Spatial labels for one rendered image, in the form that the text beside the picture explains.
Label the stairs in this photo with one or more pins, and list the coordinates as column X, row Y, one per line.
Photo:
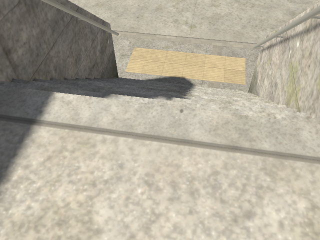
column 168, row 94

